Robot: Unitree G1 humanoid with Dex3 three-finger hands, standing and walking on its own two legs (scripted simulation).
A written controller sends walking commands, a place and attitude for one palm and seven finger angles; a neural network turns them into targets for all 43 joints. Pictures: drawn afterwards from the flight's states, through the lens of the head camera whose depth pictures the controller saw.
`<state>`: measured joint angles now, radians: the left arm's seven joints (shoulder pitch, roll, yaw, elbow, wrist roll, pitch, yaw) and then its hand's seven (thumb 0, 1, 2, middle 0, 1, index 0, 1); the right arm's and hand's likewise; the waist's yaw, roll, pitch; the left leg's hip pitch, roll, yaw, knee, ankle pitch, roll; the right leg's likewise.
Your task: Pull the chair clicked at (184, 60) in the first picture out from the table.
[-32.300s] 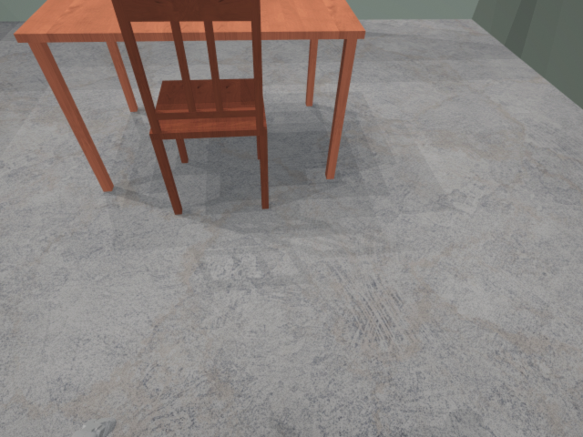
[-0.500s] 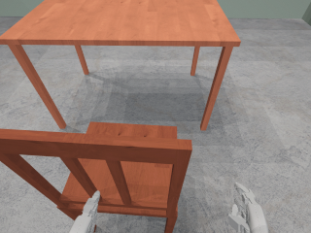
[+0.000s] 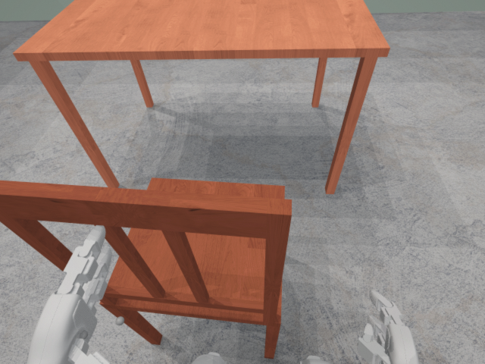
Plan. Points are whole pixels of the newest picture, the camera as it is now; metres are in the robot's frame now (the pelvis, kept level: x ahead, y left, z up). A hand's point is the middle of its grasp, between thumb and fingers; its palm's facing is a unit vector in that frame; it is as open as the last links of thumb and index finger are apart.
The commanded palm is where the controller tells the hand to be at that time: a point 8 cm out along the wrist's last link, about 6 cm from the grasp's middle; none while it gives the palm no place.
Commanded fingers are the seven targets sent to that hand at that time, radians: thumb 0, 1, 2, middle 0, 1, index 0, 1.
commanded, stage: draw the hand back to the body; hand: left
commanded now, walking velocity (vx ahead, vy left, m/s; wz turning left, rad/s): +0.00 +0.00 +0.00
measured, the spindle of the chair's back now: (137, 264) +0.28 +0.22 -0.01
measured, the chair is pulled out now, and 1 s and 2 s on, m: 0.53 0.53 0.53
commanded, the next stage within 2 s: step back with the hand held close in 1.10 s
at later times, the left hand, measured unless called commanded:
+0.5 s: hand (28, 264) +0.19 +0.25 +0.19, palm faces +0.39 -0.81 -0.43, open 12.2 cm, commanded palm +0.15 +0.29 +0.21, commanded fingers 0.00 0.54 0.73 -0.15 -0.22 -0.15 -0.22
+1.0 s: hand (10, 205) +0.24 +0.27 +0.22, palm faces +0.44 -0.78 -0.45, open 7.6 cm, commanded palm +0.19 +0.31 +0.25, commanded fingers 0.00 0.90 0.90 -0.20 -0.30 -0.20 -0.30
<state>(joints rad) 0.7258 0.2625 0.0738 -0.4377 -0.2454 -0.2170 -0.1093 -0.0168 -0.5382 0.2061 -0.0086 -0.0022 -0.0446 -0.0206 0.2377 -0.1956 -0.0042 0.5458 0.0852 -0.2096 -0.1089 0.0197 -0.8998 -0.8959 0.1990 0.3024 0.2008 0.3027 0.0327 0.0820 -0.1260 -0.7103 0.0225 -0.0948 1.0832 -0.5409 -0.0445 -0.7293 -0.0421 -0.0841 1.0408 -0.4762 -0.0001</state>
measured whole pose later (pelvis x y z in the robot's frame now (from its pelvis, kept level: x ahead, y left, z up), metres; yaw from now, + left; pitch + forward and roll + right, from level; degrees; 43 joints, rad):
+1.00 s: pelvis +0.05 +0.01 +0.07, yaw -1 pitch -2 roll -1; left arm 0.48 0.35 0.33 -0.45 -0.05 -0.02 0.14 0.01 0.86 0.89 -0.21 -0.29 -0.21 -0.29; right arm 0.17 -0.24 0.00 0.68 0.02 -0.12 -0.09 0.02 -0.90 -0.90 0.20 0.30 0.20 0.30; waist 0.08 0.07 0.03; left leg -0.12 0.02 -0.04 0.51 -0.35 -0.02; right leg -0.16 -0.04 -0.06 0.50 -0.30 0.02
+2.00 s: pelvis -0.08 +0.02 +0.06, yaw +0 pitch -1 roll -1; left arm 0.53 0.43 0.41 -0.52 -0.02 -0.16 0.18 0.01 0.88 0.90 -0.22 -0.30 -0.21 -0.30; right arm 0.22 -0.21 0.01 0.59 0.03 -0.10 -0.11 0.02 -0.90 -0.90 0.20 0.30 0.20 0.30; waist 0.00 0.02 0.04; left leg -0.40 0.02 -0.04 0.61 -0.22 0.01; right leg -0.41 -0.04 -0.06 0.57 -0.28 0.02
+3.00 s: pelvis -0.25 +0.03 +0.06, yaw +3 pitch -1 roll -2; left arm 0.60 0.51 0.45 -0.59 -0.02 -0.25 0.13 0.01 0.88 0.90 -0.22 -0.30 -0.21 -0.30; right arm 0.25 -0.18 0.00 0.62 0.02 -0.15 -0.05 0.02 -0.90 -0.90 0.20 0.30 0.20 0.30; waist -0.02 -0.02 0.01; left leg -0.36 0.03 0.02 0.62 -0.30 0.03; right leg -0.24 0.01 -0.06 0.54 -0.31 -0.02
